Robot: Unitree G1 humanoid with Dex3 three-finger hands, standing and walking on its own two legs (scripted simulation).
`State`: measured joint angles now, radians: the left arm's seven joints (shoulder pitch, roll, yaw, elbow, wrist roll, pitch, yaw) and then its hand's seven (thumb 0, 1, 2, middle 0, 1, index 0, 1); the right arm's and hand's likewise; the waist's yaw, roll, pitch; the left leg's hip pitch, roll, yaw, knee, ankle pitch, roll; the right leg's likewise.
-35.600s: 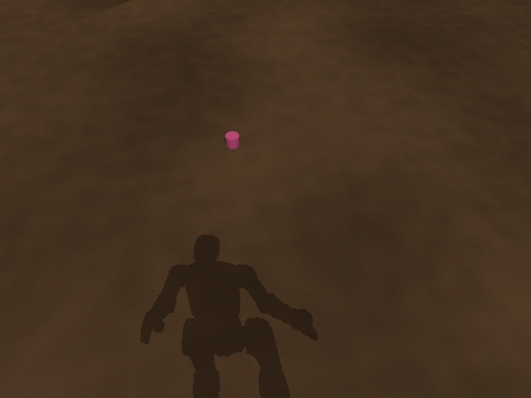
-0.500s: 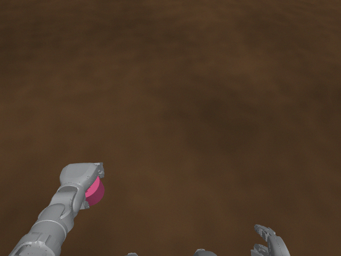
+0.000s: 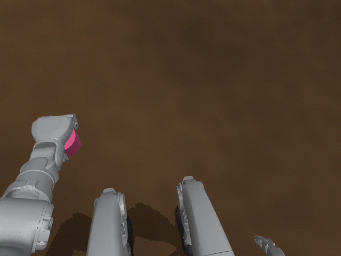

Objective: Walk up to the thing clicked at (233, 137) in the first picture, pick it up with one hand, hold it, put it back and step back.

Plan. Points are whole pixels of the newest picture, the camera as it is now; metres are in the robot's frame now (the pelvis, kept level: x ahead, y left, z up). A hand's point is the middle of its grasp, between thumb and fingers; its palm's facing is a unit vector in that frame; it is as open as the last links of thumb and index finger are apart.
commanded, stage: crouch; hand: left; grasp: from above
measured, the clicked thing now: (62, 140) +0.43 +0.23 -0.16
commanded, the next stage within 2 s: lower in 1.10 s
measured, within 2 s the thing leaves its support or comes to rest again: neither
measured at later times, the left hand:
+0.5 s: hand (74, 148) +0.45 +0.23 -0.29, palm faces -0.46 -0.02 -0.89, open 10.3 cm
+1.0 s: hand (80, 149) +0.46 +0.23 -0.35, palm faces -0.46 -0.01 -0.89, open 10.3 cm
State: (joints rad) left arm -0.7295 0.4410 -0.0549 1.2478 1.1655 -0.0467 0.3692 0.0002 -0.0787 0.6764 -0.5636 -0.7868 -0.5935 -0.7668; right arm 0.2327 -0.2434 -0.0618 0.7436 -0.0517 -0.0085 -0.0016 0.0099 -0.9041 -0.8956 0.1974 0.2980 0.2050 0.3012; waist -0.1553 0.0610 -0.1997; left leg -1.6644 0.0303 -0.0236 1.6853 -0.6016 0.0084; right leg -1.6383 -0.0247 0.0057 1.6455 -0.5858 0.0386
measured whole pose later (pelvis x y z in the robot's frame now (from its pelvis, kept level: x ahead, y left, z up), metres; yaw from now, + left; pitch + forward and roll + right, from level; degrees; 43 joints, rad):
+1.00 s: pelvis -0.02 -0.01 -0.18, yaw -3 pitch +36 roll -6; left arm -0.98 0.66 0.08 1.47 1.26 -0.17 0.41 0.00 -0.08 0.68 -0.57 -0.78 -0.60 -0.76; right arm 0.16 -0.27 0.01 0.76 -0.14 -0.06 0.13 0.01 -0.92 -0.90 0.20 0.30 0.21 0.30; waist -0.24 0.02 -0.07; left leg -2.25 0.02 -0.11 2.30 -0.68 -0.01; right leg -2.19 -0.01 -0.03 2.23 -0.66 0.04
